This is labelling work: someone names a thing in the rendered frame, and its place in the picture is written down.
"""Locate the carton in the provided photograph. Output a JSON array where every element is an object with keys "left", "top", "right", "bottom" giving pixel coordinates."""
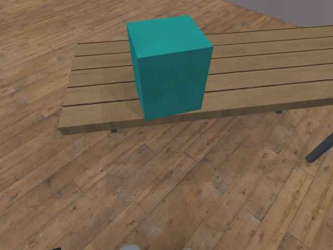
[{"left": 126, "top": 15, "right": 213, "bottom": 121}]

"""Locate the table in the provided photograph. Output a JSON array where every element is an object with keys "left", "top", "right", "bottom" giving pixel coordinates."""
[{"left": 58, "top": 25, "right": 333, "bottom": 163}]

